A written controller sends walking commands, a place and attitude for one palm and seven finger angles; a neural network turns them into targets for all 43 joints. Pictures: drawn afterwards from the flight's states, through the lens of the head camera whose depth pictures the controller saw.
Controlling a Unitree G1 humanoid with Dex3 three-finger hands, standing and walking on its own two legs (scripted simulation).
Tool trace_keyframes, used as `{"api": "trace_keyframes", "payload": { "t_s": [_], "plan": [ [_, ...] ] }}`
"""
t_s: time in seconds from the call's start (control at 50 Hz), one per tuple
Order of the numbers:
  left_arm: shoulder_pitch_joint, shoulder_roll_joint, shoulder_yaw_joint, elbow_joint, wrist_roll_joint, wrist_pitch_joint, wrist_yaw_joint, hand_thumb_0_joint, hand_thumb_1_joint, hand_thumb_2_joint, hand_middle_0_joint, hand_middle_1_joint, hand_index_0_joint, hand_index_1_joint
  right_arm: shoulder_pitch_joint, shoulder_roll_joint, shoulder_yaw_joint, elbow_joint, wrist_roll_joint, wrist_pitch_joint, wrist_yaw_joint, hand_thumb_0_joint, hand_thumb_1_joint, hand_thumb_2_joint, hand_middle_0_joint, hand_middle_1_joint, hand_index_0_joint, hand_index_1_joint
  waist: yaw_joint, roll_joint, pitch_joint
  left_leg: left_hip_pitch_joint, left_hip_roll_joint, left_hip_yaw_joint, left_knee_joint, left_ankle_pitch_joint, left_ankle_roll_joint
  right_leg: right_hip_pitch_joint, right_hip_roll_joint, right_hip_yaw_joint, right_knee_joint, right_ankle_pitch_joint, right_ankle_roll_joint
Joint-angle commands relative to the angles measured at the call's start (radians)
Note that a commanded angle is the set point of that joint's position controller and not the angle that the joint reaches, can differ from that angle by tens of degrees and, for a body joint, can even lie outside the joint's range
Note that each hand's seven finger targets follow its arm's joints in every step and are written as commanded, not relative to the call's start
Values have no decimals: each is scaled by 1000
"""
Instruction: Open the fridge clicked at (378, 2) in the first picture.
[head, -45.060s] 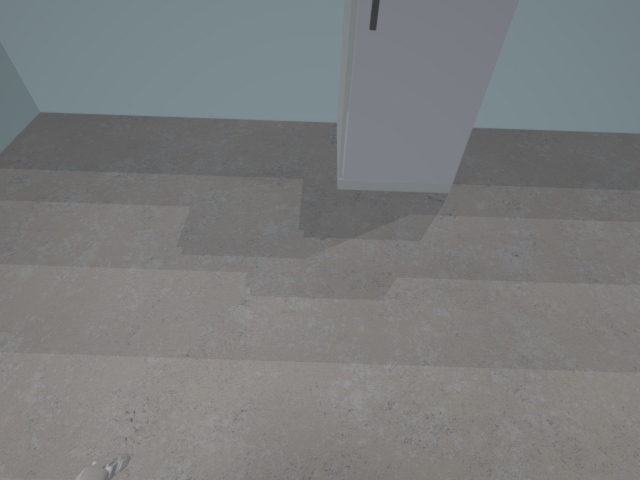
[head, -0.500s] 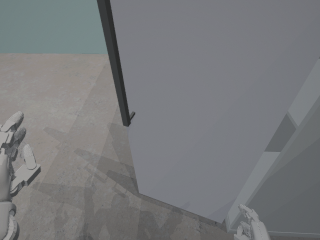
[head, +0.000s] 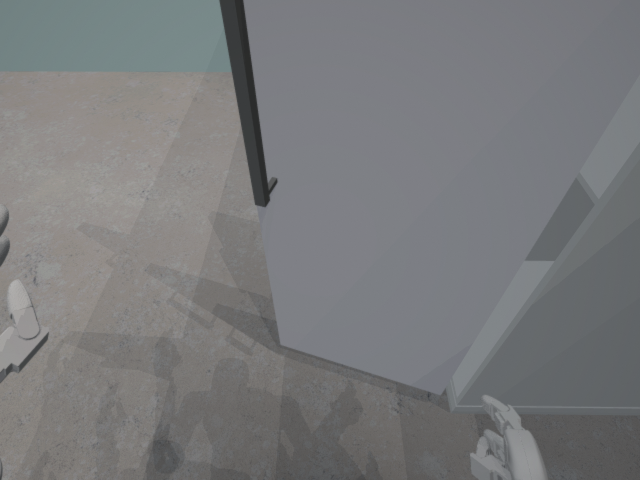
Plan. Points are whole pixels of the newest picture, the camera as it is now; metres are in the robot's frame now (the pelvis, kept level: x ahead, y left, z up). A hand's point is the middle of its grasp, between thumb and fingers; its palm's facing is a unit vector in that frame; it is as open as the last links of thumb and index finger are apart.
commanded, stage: step back with the hand held close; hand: left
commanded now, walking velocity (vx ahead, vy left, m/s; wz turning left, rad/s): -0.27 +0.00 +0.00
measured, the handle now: (249, 64) +0.57 +0.16 +0.25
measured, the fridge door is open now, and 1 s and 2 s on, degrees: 72 72 72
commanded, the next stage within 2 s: stop stepping back and stand still in 0.52 s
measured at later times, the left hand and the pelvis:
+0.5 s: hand out of the picture +0.11 +0.27 +0.17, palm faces +0.52 -0.74 -0.41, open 7.4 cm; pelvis -0.09 +0.00 -0.02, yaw +4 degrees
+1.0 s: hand out of the picture -0.06 +0.26 +0.19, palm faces +0.49 -0.80 -0.35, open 7.4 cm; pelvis -0.23 +0.00 +0.00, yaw +2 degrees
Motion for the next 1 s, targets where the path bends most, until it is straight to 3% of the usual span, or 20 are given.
{"api": "trace_keyframes", "payload": {
  "t_s": [0.0,0.32,0.42,0.5,0.54,0.56,0.58,0.6,0.64,0.66,0.68,0.7,0.72,0.76,0.82,0.9,0.92,0.94,0.96,0.98],
  "plan": [
    [-92,168,89,-223,19,-88,21,0,900,900,-200,-300,-200,-300,-86,-132,-58,-148,-8,-69,-13,0,-900,-900,200,300,200,300,-20,7,-64,-151,80,-109,-187,-408,28,81,-13,82,-99,-227,-53],
    [-67,204,139,-281,14,-140,42,0,900,900,-200,-300,-200,-300,-78,-113,-54,-109,-26,-106,-14,0,-900,-900,200,300,200,300,-29,-5,-102,-107,62,-118,-72,-342,4,-36,-53,145,-97,-191,-84],
    [-93,196,156,-273,33,-150,39,0,900,900,-200,-300,-200,-300,-91,-136,-65,-127,-26,-110,-16,0,-900,-900,200,300,200,300,-17,118,-88,-380,138,-195,-237,-578,51,163,45,64,120,-218,-58],
    [-70,233,184,-351,13,-156,24,0,900,900,-200,-300,-200,-300,-101,-109,-75,-128,-24,-113,-8,0,-900,-900,200,300,200,300,-10,86,-163,-235,117,-135,-149,-448,17,78,32,77,108,-239,-88],
    [-20,260,205,-365,7,-159,27,0,900,900,-200,-300,-200,-300,-84,-87,-70,-104,-23,-112,-4,0,-900,-900,200,300,200,300,-18,-52,-147,-76,29,-65,99,-388,-31,-151,-80,254,-119,-395,-145],
    [-23,275,204,-380,5,-154,33,0,900,900,-200,-300,-200,-300,-74,-76,-66,-77,-24,-103,2,0,-900,-900,200,300,200,300,-20,-166,-144,49,-31,-20,359,-296,-70,-334,-221,424,-285,-497,-203],
    [-30,277,198,-381,3,-137,37,0,900,900,-200,-300,-200,-300,-77,-59,-65,-42,-31,-89,13,0,-900,-900,200,300,200,300,-11,-241,-149,120,-39,-34,585,-266,-74,-416,-314,487,-362,-471,-248],
    [-61,270,188,-389,2,-120,34,0,900,900,-200,-300,-200,-300,-86,-54,-60,-31,-41,-75,18,0,-900,-900,200,300,200,300,-16,-267,-132,110,-21,-54,679,-295,-66,-431,-309,426,-361,-390,-241],
    [-127,228,164,-342,-1,-104,33,0,900,900,-200,-300,-200,-300,-43,-54,-33,-47,-46,-79,11,0,-900,-900,200,300,200,300,-38,-282,-101,199,35,-76,428,-324,-38,-448,-215,221,-244,-369,-148],
    [-171,200,128,-314,-8,-101,33,0,900,900,-200,-300,-200,-300,-30,-75,-28,-61,-32,-81,3,0,-900,-900,200,300,200,300,-60,-165,-71,184,42,-84,167,-355,-22,-416,-150,139,-91,-434,-86],
    [-215,184,127,-278,-8,-99,32,0,900,900,-200,-300,-200,-300,-45,-140,-47,-66,-29,-87,-14,0,-900,-900,200,300,200,300,-67,122,-16,-35,137,-265,-158,-569,49,-319,-19,69,278,-434,-44],
    [-302,154,114,-285,6,-108,37,0,900,900,-200,-300,-200,-300,-80,-183,-57,-76,-30,-107,-18,0,-900,-900,200,300,200,300,-83,487,49,-366,358,-557,-473,-835,146,-178,137,6,780,-327,9],
    [-404,211,113,-265,32,-106,47,0,900,900,-200,-300,-200,-300,-54,-128,-60,-71,-22,-116,-17,0,-900,-900,200,300,200,300,-89,341,122,-423,374,-584,-456,-715,146,-208,95,132,901,-253,2],
    [-317,187,96,-179,24,-101,4,0,900,900,-200,-300,-200,-300,-85,-148,-91,-69,-8,-111,22,0,-900,-900,200,300,200,300,-48,122,-38,-305,275,-390,-338,-645,102,-168,129,71,903,-226,3],
    [-188,169,73,-335,0,-74,-6,0,900,900,-200,-300,-200,-300,-158,-124,-75,-108,-3,-122,52,0,-900,-900,200,300,200,300,-13,227,-106,-175,159,-252,-396,-649,10,-67,159,-57,678,-258,-11],
    [-34,209,60,-512,-21,-42,26,0,900,900,-200,-300,-200,-300,-123,-66,-38,-109,-39,-106,51,0,-900,-900,200,300,200,300,-15,323,-195,-71,129,-136,-380,-501,-109,250,183,-119,30,-397,-105],
    [-2,235,89,-476,-14,-20,33,0,900,900,-200,-300,-200,-300,-111,-62,-39,-112,-39,-91,46,0,-900,-900,200,300,200,300,-13,184,-162,-152,71,-65,-174,-494,-113,300,113,-19,-137,-396,-160],
    [-14,258,116,-456,-13,-8,28,0,900,900,-200,-300,-200,-300,-102,-45,-44,-106,-31,-68,43,0,-900,-900,200,300,200,300,-9,-145,-125,-223,-16,52,269,-355,-107,211,-113,318,-339,-453,-257],
    [-96,301,148,-480,-24,-6,30,0,900,900,-200,-300,-200,-300,-107,-74,-52,-97,-8,-61,29,0,-900,-900,200,300,200,300,-20,-286,-7,-352,-19,-33,552,-239,-85,48,-303,559,-470,-385,-312],
    [-158,349,205,-481,-39,-13,31,0,900,900,-200,-300,-200,-300,-96,-72,-47,-63,-13,-65,16,0,-900,-900,200,300,200,300,-54,-191,7,-354,17,-81,647,-147,-89,0,-277,456,-418,-158,-295]
  ]
}}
